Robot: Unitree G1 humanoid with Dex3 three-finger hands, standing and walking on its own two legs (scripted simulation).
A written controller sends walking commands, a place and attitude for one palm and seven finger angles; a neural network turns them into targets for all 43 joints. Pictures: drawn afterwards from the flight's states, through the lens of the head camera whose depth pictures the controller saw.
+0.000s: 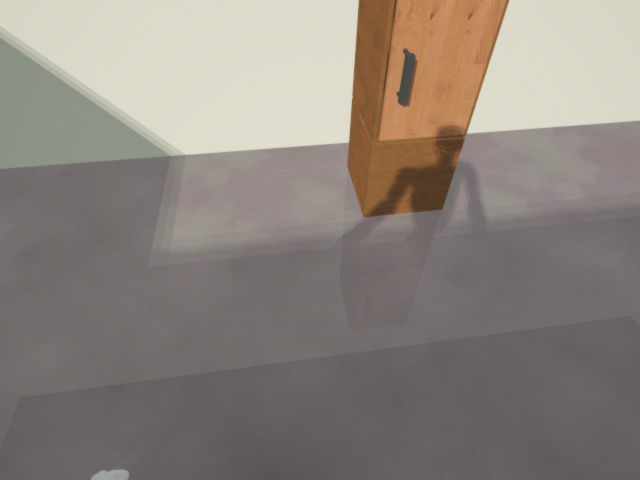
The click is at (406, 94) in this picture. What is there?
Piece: cupboard door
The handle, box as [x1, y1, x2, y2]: [397, 49, 415, 104]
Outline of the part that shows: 406,49 403,50 405,58 400,89 397,92 398,102 400,104 404,104 407,101 415,57 413,53 410,53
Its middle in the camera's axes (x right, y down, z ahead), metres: +0.27 -0.53 +1.28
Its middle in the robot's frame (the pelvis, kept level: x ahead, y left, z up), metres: +1.32 -0.21 -0.09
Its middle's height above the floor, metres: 0.69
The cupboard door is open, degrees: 0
